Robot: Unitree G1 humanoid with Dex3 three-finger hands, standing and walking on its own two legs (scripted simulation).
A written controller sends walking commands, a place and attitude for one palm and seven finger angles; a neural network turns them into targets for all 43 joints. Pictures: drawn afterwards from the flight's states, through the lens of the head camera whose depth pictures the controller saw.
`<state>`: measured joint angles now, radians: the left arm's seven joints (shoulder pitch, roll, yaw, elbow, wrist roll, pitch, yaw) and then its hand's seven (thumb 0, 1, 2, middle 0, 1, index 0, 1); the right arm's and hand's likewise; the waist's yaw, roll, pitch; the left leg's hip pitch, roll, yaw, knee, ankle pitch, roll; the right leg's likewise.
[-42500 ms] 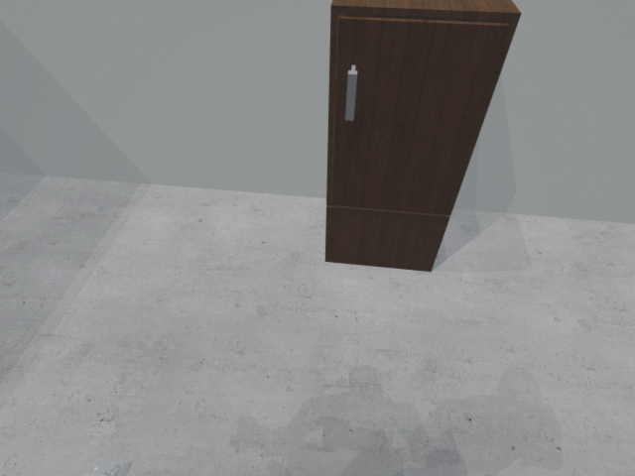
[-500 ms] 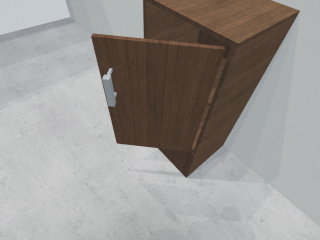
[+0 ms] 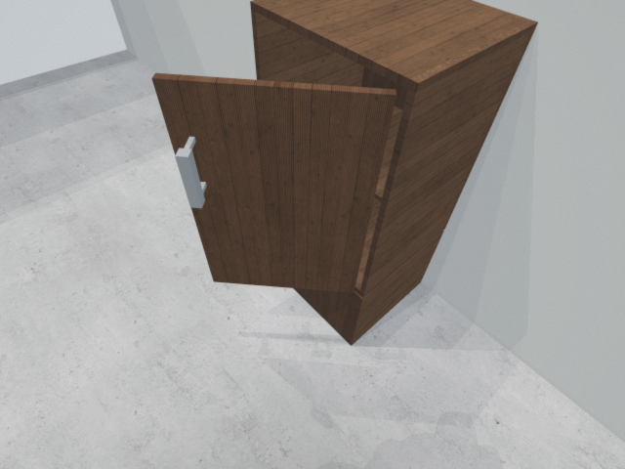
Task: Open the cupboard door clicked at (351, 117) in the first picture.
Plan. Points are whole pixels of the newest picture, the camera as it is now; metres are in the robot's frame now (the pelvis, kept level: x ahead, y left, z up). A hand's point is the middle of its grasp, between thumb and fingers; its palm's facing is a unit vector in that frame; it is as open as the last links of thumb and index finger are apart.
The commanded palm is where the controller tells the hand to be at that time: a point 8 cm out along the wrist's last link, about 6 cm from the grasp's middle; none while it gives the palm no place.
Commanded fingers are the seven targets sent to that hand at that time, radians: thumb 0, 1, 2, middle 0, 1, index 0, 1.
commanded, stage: come to a stop and stand still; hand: left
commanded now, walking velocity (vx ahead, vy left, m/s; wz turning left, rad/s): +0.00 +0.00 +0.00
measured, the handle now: (194, 172) +0.60 +0.27 +0.00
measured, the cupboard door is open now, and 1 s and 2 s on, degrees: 44 44 44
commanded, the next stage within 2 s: look again from close up in 0.22 s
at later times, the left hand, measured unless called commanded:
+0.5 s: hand out of the picture -0.03 +0.20 -0.17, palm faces -0.01 -0.98 -0.19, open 7.4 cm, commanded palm none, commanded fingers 0.00 0.90 0.90 -0.20 -0.30 -0.20 -0.30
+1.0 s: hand out of the picture +0.00 +0.20 -0.17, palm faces +0.00 -0.98 -0.19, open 7.4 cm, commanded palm none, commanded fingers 0.00 0.90 0.90 -0.20 -0.30 -0.20 -0.30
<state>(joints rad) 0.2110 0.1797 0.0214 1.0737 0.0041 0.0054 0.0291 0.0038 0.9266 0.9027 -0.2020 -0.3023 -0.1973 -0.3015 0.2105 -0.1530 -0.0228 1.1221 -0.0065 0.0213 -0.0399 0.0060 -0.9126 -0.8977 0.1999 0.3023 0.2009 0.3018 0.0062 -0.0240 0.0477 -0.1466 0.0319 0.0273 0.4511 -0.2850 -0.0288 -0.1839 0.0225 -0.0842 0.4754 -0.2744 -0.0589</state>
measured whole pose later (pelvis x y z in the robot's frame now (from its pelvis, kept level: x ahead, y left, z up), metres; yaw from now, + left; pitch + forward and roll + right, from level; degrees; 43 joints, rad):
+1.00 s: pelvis +0.00 +0.04 +0.00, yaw -1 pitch +0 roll +1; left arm 0.29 0.13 -0.01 1.13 0.01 -0.01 0.03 0.00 0.91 0.90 -0.20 -0.30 -0.20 -0.30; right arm 0.30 -0.15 0.02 1.11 -0.01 -0.03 -0.04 0.01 -0.91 -0.90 0.20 0.30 0.20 0.30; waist 0.00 0.01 0.03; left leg -0.15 -0.02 0.07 0.44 -0.29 0.03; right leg -0.21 -0.03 -0.03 0.50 -0.28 0.00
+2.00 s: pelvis +0.03 +0.01 +0.00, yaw -1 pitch -1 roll +1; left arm 0.22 0.17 0.01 1.08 0.01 -0.01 0.03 -0.01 0.92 0.90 -0.20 -0.30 -0.20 -0.30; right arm 0.27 -0.15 0.00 1.12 -0.01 -0.01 -0.04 0.01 -0.91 -0.90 0.20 0.30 0.20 0.30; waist 0.00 0.01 0.04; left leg -0.07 0.02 0.06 0.40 -0.31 -0.02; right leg -0.23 0.02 -0.09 0.46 -0.21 -0.06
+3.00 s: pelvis +0.03 +0.04 +0.00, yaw -2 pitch +0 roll +1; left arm 0.40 0.14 0.01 0.82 -0.05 0.06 0.06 0.03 0.95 0.90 -0.20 -0.30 -0.20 -0.30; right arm 0.37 -0.15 0.03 1.04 0.02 -0.08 -0.05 0.01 -0.91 -0.90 0.20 0.30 0.20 0.30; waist 0.00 0.02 0.04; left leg -0.12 -0.02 0.08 0.45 -0.34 0.03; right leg -0.29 -0.02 -0.06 0.52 -0.23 -0.02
